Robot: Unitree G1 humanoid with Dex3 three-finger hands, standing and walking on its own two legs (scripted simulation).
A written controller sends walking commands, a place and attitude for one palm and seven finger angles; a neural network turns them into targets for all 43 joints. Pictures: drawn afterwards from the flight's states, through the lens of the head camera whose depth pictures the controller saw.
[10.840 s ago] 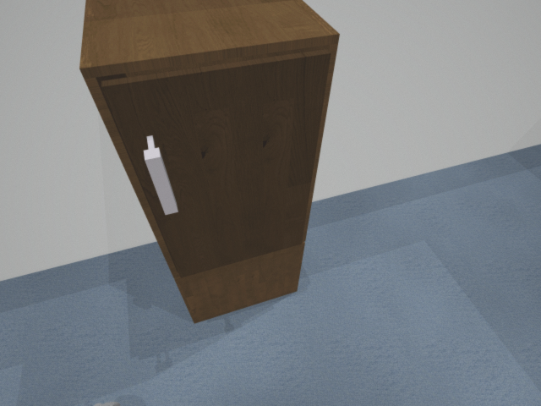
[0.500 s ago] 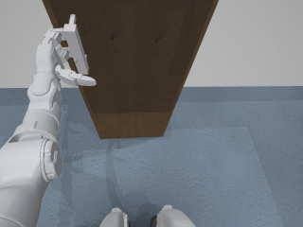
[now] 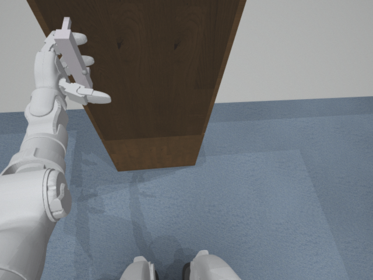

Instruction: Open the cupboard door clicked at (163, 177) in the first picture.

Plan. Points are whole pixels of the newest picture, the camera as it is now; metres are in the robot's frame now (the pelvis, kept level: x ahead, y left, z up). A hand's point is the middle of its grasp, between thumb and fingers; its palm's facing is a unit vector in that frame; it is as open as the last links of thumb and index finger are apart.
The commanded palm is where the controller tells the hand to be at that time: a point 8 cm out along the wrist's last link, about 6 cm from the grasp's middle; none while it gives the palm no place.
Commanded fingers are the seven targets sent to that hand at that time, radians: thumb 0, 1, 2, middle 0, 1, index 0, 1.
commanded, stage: slide the fingers in behind the handle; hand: left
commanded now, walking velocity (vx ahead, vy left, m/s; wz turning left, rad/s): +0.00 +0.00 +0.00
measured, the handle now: (77, 57) +0.57 +0.18 +0.10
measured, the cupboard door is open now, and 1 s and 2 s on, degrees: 0 0 33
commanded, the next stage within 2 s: close the thumb around the handle in 0.14 s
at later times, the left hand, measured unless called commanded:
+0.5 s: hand (80, 72) +0.52 +0.17 +0.10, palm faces +0.01 -1.00 +0.00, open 11.9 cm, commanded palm +0.50 +0.21 +0.09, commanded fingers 0.00 0.28 0.64 -0.36 -1.28 -0.36 -1.28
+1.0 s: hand (88, 73) +0.53 +0.15 +0.09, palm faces +0.00 -1.00 +0.00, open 5.7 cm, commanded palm +0.51 +0.20 +0.09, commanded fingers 0.00 0.90 0.90 -0.40 -1.35 -0.40 -1.35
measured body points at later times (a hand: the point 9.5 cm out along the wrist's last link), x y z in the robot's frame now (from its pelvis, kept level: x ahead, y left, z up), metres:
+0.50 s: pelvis +0.01 +0.01 +0.00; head +0.12 +0.02 +0.44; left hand +0.52 +0.22 +0.10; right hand -0.01 -0.25 -0.11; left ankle +0.01 +0.09 -0.68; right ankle +0.01 -0.08 -0.68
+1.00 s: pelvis +0.00 +0.02 +0.00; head +0.12 +0.03 +0.43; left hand +0.52 +0.21 +0.09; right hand -0.02 -0.24 -0.11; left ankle +0.01 +0.09 -0.68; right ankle +0.01 -0.08 -0.68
